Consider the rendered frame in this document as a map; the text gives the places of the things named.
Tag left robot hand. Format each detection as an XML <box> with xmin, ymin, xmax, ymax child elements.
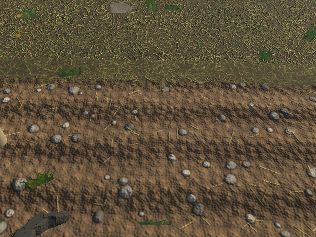
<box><xmin>11</xmin><ymin>211</ymin><xmax>70</xmax><ymax>237</ymax></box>

